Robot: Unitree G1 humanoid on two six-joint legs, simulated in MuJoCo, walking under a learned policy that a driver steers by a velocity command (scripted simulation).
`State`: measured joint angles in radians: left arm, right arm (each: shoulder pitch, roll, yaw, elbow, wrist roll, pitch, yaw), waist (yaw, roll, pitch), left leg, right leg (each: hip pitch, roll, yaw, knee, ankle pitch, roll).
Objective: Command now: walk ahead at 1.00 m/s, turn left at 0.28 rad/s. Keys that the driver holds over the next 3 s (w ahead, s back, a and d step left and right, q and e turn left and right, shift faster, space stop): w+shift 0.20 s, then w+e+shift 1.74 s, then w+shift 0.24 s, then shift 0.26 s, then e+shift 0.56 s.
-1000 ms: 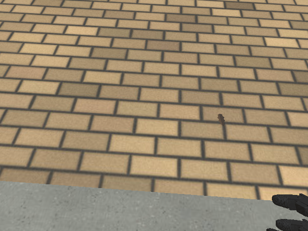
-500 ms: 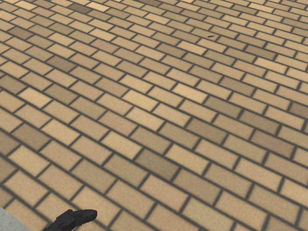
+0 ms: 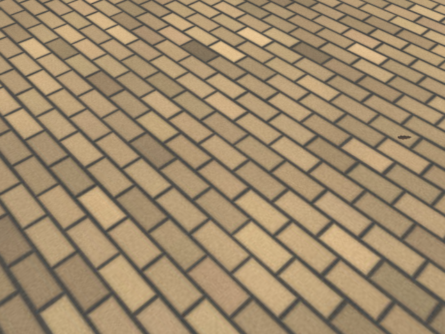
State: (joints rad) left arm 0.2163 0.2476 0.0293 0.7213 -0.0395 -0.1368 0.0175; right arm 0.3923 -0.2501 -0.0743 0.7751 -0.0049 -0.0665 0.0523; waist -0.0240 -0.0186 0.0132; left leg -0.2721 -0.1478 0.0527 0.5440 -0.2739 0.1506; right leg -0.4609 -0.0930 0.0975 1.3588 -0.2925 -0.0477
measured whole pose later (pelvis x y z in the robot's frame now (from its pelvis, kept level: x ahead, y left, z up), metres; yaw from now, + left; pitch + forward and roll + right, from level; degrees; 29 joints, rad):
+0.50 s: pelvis +0.49 -0.09 +0.01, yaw -7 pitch +0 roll -2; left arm 0.40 0.27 0.07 0.80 -0.01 -0.09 -0.04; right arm 0.16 -0.25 -0.02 0.69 -0.01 -0.15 0.01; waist 0.05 0.00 0.04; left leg -0.51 0.04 -0.12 1.23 -0.33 0.04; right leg -0.25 0.17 0.05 0.42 -0.17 -0.13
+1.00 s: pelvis +0.94 -0.13 +0.01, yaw -34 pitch +0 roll +4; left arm 0.14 0.35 0.07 0.58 -0.04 -0.01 -0.02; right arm 0.41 -0.32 -0.10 0.83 0.00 -0.09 -0.01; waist -0.08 -0.06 0.02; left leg -0.03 -0.02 0.13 0.36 -0.33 -0.03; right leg -0.81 -0.11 0.01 1.25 -0.22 -0.04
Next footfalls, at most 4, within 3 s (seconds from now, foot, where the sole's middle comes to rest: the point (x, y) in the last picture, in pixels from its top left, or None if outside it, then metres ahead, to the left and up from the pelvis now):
0.32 right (279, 320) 0.55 -0.15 -0.76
0.74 left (223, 206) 0.97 0.00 -0.76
1.20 right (331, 159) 1.19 -0.43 -0.76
1.62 left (357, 95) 1.59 -0.64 -0.76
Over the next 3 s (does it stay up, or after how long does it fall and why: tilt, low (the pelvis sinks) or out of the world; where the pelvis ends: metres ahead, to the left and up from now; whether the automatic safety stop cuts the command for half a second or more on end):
stays up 1.39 -1.32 0.00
